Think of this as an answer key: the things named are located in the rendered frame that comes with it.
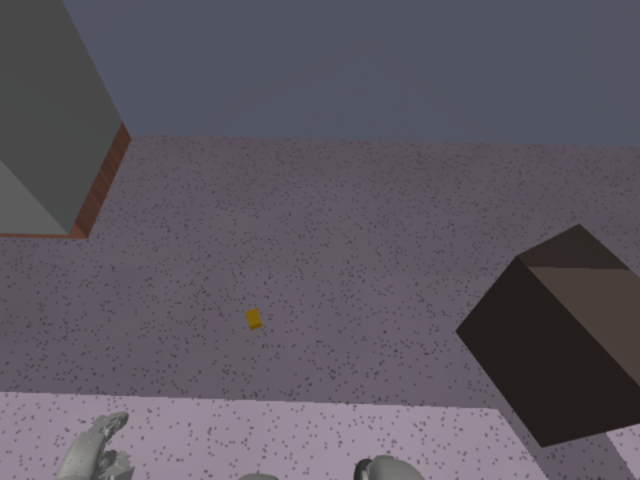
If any left robot hand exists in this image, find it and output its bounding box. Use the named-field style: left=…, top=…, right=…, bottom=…
left=55, top=412, right=135, bottom=480

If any right robot foot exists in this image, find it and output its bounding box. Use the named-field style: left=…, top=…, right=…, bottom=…
left=354, top=459, right=372, bottom=480

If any small box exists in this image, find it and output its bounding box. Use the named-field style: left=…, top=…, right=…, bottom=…
left=245, top=308, right=262, bottom=330

